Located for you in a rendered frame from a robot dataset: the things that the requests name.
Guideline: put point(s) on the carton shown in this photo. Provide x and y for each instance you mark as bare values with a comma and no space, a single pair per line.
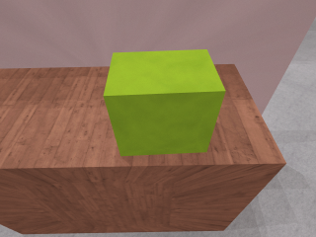
163,102

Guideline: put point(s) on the pedestal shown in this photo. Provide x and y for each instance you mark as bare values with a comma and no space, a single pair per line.
61,171

